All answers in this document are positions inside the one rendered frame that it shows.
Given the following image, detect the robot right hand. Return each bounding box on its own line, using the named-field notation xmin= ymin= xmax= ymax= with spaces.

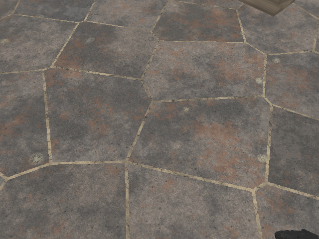
xmin=274 ymin=229 xmax=319 ymax=239

